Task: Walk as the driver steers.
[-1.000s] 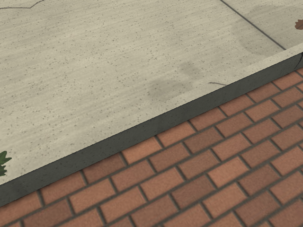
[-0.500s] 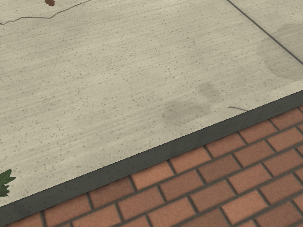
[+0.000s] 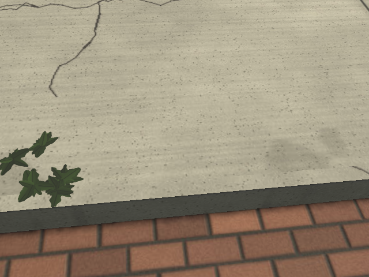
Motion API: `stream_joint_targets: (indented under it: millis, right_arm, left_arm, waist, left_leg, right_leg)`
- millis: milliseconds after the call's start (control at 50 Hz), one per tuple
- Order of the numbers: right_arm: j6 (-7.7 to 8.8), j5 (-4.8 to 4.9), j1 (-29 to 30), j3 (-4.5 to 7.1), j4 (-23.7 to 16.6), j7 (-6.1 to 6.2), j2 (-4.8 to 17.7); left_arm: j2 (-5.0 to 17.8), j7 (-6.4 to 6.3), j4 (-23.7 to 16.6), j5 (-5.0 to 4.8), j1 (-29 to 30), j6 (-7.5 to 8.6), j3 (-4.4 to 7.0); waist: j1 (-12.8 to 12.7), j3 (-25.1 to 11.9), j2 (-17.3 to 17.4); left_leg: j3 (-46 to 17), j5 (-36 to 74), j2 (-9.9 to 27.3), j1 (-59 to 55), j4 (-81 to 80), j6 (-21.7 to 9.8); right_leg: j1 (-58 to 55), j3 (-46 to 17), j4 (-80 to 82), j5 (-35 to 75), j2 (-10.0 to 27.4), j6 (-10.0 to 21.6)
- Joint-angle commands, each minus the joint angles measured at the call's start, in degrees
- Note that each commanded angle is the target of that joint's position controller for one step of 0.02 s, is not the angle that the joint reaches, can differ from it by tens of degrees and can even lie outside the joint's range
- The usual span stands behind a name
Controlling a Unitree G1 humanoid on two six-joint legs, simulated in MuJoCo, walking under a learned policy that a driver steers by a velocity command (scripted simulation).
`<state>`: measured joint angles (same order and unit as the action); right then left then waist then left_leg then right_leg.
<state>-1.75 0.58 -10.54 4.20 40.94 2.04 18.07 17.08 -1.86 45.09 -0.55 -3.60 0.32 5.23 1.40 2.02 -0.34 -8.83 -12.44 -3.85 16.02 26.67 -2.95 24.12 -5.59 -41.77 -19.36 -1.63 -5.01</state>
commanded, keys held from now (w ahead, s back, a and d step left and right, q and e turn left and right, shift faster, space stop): q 0.22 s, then no key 0.78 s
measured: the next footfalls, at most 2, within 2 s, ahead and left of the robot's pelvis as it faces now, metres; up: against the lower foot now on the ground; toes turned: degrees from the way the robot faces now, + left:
right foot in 0.10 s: +0.08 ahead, -0.12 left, +0.00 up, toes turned +13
left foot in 0.50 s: +0.02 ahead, +0.13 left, +0.00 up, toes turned +12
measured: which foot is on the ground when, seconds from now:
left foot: down 0.00-0.10, up 0.12-0.48, down 0.50-1.00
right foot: up 0.00-0.08, down 0.10-1.00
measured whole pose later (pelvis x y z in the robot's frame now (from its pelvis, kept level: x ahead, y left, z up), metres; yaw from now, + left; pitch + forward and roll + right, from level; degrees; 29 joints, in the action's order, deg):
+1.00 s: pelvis +0.02 +0.02 -0.01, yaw +14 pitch -1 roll +0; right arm -0.4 -0.8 -9.7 1.8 45.5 0.3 15.0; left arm 16.3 -1.2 54.9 0.4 -9.6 0.5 1.3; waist -0.9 2.1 0.4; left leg -1.1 -16.0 -1.7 10.5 28.0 -1.4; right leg 9.8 -0.1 -26.9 -15.6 2.7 -2.7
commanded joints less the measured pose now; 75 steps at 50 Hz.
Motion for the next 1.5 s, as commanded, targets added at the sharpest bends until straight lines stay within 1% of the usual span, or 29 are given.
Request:
stream_joint_targets:
  millis: [20, 80, 100, 120, 140, 160, 200, 340, 460, 480, 500, 520, 540, 560, 620, 680, 740, 820, 1020, 1120, 1200, 1220, 1240, 1260, 1280, 1300, 1400, 1460, 1500]
  right_arm:
    - [0.03, 0.25, 1.3, 2.82, -4.2, -0.15, 10.4]
    - [-0.65, 1.23, 4.3, 2.46, -5.6, 0.21, 9.5]
    - [-0.62, 0.85, 2.9, 1.92, -5.9, 0.33, 7.6]
    - [-0.41, -0.33, -1.5, 0.95, -5.6, -0.04, 3.8]
    - [0.24, 0.20, -1.0, 2.29, -7.0, -0.19, 8.0]
    - [0.40, 0.04, -1.7, 3.50, -5.8, -0.23, 12.0]
    - [-0.68, 0.38, -2.6, 3.95, -3.8, -0.18, 11.2]
    - [-0.20, -0.04, 2.9, 1.02, -7.5, -0.92, 4.5]
    - [-0.24, -0.24, -1.6, 0.71, -5.6, -1.64, 4.6]
    - [-0.31, -0.45, -2.1, 0.93, -5.4, -1.53, 5.6]
    - [-0.45, -0.72, -3.0, 1.37, -5.8, -0.97, 8.5]
    - [-0.74, -1.61, 0.3, 1.33, -7.2, -0.52, 11.1]
    - [0.04, -2.26, 0.6, 0.42, -7.0, -1.16, 6.9]
    - [0.89, -2.46, 2.1, -0.16, -6.5, -1.61, 5.4]
    - [2.43, -1.79, 4.8, -0.33, -5.5, -1.57, 5.5]
    - [2.54, -1.33, 5.5, -1.01, -4.3, -1.67, 3.7]
    - [2.22, -1.92, 2.1, -1.07, -3.1, -1.99, 3.4]
    - [2.05, -1.46, 3.7, -1.01, -2.1, -1.48, 3.8]
    - [2.23, -1.26, 2.1, -0.84, 2.3, -1.52, 3.4]
    - [0.46, -2.49, -3.6, 0.19, 6.3, -2.16, 6.9]
    - [1.04, -2.05, -1.9, 0.54, 6.9, -2.44, 6.9]
    - [1.43, -1.94, 1.7, 0.30, 5.8, -2.48, 5.7]
    - [3.35, 1.59, 6.4, -0.30, 3.0, -1.37, 3.7]
    - [5.34, 1.34, 7.4, -1.08, 1.8, -1.14, 1.2]
    - [6.90, 1.36, 8.4, -0.82, 0.7, -1.08, 2.8]
    - [7.72, 2.06, 7.2, -0.44, 0.9, -1.31, 4.0]
    - [8.12, 0.80, 8.9, -0.99, 0.0, -3.53, 1.5]
    - [7.85, 0.52, 12.5, -2.48, -1.8, -4.35, -1.6]
    - [7.49, 0.82, 14.1, -2.08, -2.6, -4.11, 0.5]
  left_arm:
    - [5.4, 0.74, -3.9, -0.28, 1.5, 1.80, 1.04]
    - [6.2, 1.57, -2.2, -0.18, -3.9, 2.61, 1.47]
    - [8.8, 1.37, -1.8, 0.53, -5.5, 2.42, 2.13]
    - [12.2, 0.77, -2.7, 1.36, -4.4, 1.73, 2.50]
    - [12.7, 1.12, -2.8, 3.19, -4.4, 1.55, 2.51]
    - [9.8, 1.09, -4.1, 2.61, -2.2, 1.80, 1.71]
    - [6.4, 0.63, -4.9, 1.32, 1.3, 1.65, 0.62]
    - [9.0, -0.34, -3.2, 0.86, -3.1, 0.12, 0.70]
    - [10.0, 1.13, -1.7, -0.82, -2.4, -0.29, 0.27]
    - [8.2, 1.34, -0.5, -0.97, -4.9, 0.03, -0.44]
    - [5.3, 1.83, -0.3, 0.85, -6.8, 0.70, -1.58]
    - [2.1, 2.32, -1.0, 2.71, -8.8, 1.44, -2.63]
    - [4.7, 1.64, -1.6, 2.03, -3.9, 1.11, -2.21]
    - [6.1, 1.38, -1.7, 1.12, -2.7, 0.75, -1.82]
    - [6.5, 0.69, -0.1, 1.28, -3.9, -0.33, -1.61]
    - [5.0, 1.18, 1.7, 1.46, -6.7, -0.04, -2.26]
    - [9.9, 1.21, 2.8, 0.92, -5.6, 0.09, -1.52]
    - [6.5, 1.19, 4.3, 1.25, -4.6, 0.89, -2.25]
    - [6.5, 0.20, 8.4, 0.90, -5.4, 0.58, -2.61]
    - [4.1, 2.79, 9.0, 2.56, -5.1, -1.22, -3.18]
    - [2.8, 3.20, 9.5, 2.25, -8.8, 0.78, -3.48]
    - [3.7, 2.97, 11.1, 2.07, -13.1, 1.40, -3.22]
    - [8.4, 1.73, 12.6, -2.06, -16.1, 3.31, -1.64]
    - [12.0, 1.34, 14.3, -2.58, -21.8, 4.37, -0.61]
    - [12.2, 1.35, 14.9, -1.51, -24.9, 5.06, -0.43]
    - [9.7, 1.32, 14.6, -0.37, -24.1, 5.79, -0.97]
    - [5.0, 1.54, 12.4, 0.01, -19.7, 4.88, -2.27]
    - [7.6, 0.55, 11.0, -0.23, -17.8, 4.58, -1.82]
    - [9.7, 0.48, 11.5, -0.52, -19.8, 4.93, -1.10]
  waist:
    - [0.2, -6.9, 10.3]
    - [-3.1, -7.7, 9.4]
    - [-2.5, -9.0, 5.5]
    - [1.1, -9.7, -9.3]
    - [0.4, -7.4, -15.6]
    - [0.6, -6.1, -9.8]
    - [1.3, -4.4, -6.6]
    - [-3.1, -5.7, -8.7]
    - [-0.8, -5.7, -8.9]
    - [-0.6, -5.5, -7.2]
    - [-1.6, -8.6, 0.0]
    - [-4.9, -9.0, 12.5]
    - [-1.1, -9.0, 10.8]
    - [-1.6, -6.8, 9.7]
    - [-2.1, -4.3, 11.5]
    - [-3.8, -5.0, 7.9]
    - [-0.3, -1.9, 0.4]
    - [-1.9, -2.2, -1.2]
    - [-2.4, -2.9, 0.8]
    - [-0.6, 3.8, 7.8]
    - [-3.6, 5.2, 8.5]
    - [-5.9, 4.8, 5.6]
    - [-7.1, 5.3, -0.2]
    - [-8.3, 3.0, -10.5]
    - [-9.5, 4.1, -13.6]
    - [-8.0, 4.6, -9.0]
    - [-5.2, 4.1, -4.9]
    - [-5.0, 4.4, -6.1]
    - [-4.9, 4.6, -6.9]
  left_leg:
    - [-17.8, 20.6, 13.9, -9.1, -4.2, -9.6]
    - [-18.2, 18.4, 10.4, -6.7, -0.1, -5.9]
    - [-15.7, 8.4, 7.5, -1.0, 4.5, -3.0]
    - [-5.9, -15.8, -0.7, 8.0, 17.5, 0.4]
    - [-1.0, -26.9, -3.1, 17.4, 28.1, 3.1]
    - [-1.6, -23.2, 0.7, 18.1, 36.5, 4.7]
    - [-0.1, -16.2, 2.0, 18.7, 41.4, 6.7]
    - [5.4, -12.1, 4.6, 14.2, 26.2, 9.0]
    - [10.8, 0.6, 3.0, -4.1, -1.5, 5.1]
    - [9.2, 6.6, 3.6, -9.9, -7.9, 3.3]
    - [0.3, 20.7, 10.9, -18.4, -7.5, 1.4]
    - [-9.0, 31.2, 20.5, -18.4, -4.8, -5.6]
    - [-10.5, 23.0, 21.5, -12.3, -6.5, -10.6]
    - [-8.7, 17.3, 19.0, -10.7, -7.5, -9.9]
    - [-5.7, 16.0, 16.1, -8.0, -7.6, -6.9]
    - [-2.0, 14.1, 13.1, -5.4, -5.9, -4.6]
    - [1.2, 0.1, 7.7, -3.2, -6.3, -0.6]
    - [2.6, 6.4, 7.0, -5.6, -3.4, -0.1]
    - [3.7, 10.4, 6.3, -5.9, -3.3, 0.2]
    - [-6.7, -30.1, 11.3, -3.6, -13.3, -4.8]
    - [-9.1, -29.4, 13.9, 0.8, -13.9, -6.3]
    - [-4.7, -25.5, 11.0, 4.0, -9.5, -4.7]
    - [1.9, -16.7, 6.4, 10.2, 0.2, -1.5]
    - [9.9, -11.8, 1.0, 18.3, 14.1, 1.9]
    - [8.7, -19.9, 1.5, 27.9, 24.3, 3.0]
    - [5.5, -20.6, 4.6, 33.0, 32.7, 2.6]
    - [8.8, -4.7, 9.6, 32.1, 28.1, 2.4]
    - [12.3, 5.3, 6.8, 16.1, 13.8, 3.9]
    - [12.4, 8.9, 5.4, 10.4, 9.4, 3.4]
  right_leg:
    - [-0.3, 0.5, 5.9, -0.9, -1.1, 0.6]
    - [-10.8, 1.6, 22.1, 11.1, -0.4, 2.6]
    - [-18.4, -2.7, 23.6, 16.0, 6.2, 4.9]
    - [-24.4, -13.7, 22.7, 30.5, 18.3, 10.2]
    - [-21.0, -23.7, 24.2, 34.3, 25.3, 19.6]
    - [-19.6, -20.2, 24.2, 31.2, 24.5, 20.6]
    - [-18.4, -9.8, 23.5, 24.8, 17.5, 16.2]
    - [-21.9, -1.9, 23.5, 30.0, 16.1, 18.3]
    - [-16.3, 0.1, 19.0, 28.8, 15.5, 15.7]
    - [-13.2, 1.1, 17.4, 24.7, 14.1, 12.4]
    - [-8.0, 4.2, 11.8, 15.0, 10.6, 7.5]
    - [-1.9, 8.5, 8.0, -3.7, 5.5, 2.8]
    - [-4.0, 5.8, 5.7, -9.5, 5.6, 1.4]
    - [-4.1, 5.3, 4.7, -8.3, 5.7, 1.3]
    - [-5.4, 3.9, 5.4, -4.2, 5.8, 0.8]
    - [-12.8, 4.7, 14.2, 8.3, 5.5, 1.1]
    - [-13.4, 3.9, 16.3, 14.4, 6.6, 3.6]
    - [-13.0, 3.6, 18.3, 14.5, 6.1, 3.5]
    - [-15.1, 4.3, 17.9, 14.3, 5.7, 3.5]
    - [-6.0, 8.6, 10.3, -8.3, 1.1, 6.6]
    - [-11.6, 8.4, 13.2, -4.4, 1.4, 10.0]
    - [-16.9, 5.9, 17.7, -5.3, 2.3, 11.2]
    - [-20.3, -2.1, 20.1, -8.4, 7.0, 13.0]
    - [-28.8, -16.1, 26.9, -9.8, 14.8, 17.0]
    - [-33.1, -28.5, 31.5, -5.0, 23.0, 21.5]
    - [-35.3, -28.9, 30.9, -0.8, 24.3, 22.0]
    - [-31.6, -9.1, 33.8, 15.6, 16.8, 16.1]
    - [-18.6, -0.1, 36.1, 17.7, 11.9, 14.1]
    - [-16.9, -0.2, 37.3, 17.5, 13.4, 14.0]
Keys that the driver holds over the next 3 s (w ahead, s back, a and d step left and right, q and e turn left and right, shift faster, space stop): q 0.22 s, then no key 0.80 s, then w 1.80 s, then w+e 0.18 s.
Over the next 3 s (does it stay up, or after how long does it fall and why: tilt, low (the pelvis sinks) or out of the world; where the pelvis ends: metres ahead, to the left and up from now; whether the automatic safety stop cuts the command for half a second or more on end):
stays up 0.87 0.27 0.16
